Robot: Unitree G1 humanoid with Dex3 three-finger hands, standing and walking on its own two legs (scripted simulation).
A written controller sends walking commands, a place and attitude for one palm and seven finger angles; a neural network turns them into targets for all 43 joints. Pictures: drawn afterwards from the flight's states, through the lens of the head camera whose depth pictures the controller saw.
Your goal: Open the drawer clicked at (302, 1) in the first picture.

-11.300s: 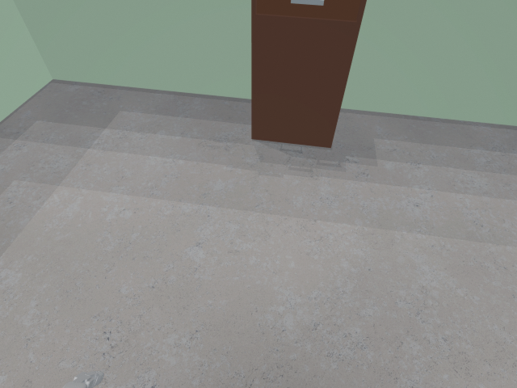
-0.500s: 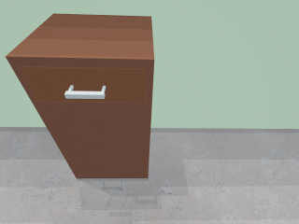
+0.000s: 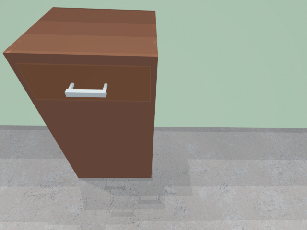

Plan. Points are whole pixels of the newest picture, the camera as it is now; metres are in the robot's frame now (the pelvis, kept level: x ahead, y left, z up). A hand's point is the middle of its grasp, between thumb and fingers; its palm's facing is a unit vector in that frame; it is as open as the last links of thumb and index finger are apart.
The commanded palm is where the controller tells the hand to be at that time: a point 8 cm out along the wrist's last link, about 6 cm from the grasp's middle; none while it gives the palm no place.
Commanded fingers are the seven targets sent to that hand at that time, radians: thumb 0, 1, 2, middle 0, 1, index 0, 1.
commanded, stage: look again from close up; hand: left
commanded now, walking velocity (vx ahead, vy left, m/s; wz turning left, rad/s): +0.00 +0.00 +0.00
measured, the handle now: (87, 89) +0.56 +0.28 +0.04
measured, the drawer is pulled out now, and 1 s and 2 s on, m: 0.00 0.00 0.00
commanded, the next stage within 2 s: shuffle to correct the standing spot in 0.44 s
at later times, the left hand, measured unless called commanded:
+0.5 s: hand out of the picture -0.01 +0.13 -0.18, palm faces +0.04 -0.99 -0.14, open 7.4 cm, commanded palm none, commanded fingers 0.00 0.90 0.90 -0.20 -0.30 -0.20 -0.30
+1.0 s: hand out of the picture +0.02 +0.20 -0.18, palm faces +0.09 -0.98 -0.15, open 7.4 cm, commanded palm none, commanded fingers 0.00 0.90 0.90 -0.20 -0.30 -0.20 -0.30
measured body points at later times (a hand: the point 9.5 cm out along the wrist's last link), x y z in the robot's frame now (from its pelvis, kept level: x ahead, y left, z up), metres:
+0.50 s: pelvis +0.00 -0.01 +0.00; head +0.00 -0.01 +0.45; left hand -0.01 +0.19 -0.16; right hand -0.02 -0.22 -0.16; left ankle +0.01 +0.08 -0.74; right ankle +0.04 -0.11 -0.74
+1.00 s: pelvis +0.03 +0.03 +0.00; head +0.04 +0.06 +0.45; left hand +0.02 +0.25 -0.17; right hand +0.01 -0.19 -0.15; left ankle +0.02 +0.09 -0.74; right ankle +0.04 -0.10 -0.70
